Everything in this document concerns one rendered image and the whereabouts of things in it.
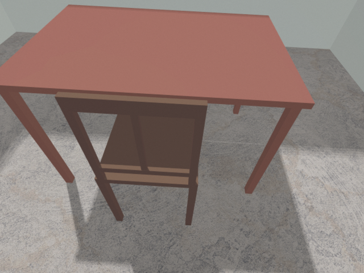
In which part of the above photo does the chair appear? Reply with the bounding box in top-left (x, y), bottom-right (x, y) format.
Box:
top-left (55, 92), bottom-right (208, 225)

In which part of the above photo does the table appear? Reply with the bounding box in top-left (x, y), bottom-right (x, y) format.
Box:
top-left (0, 5), bottom-right (315, 194)

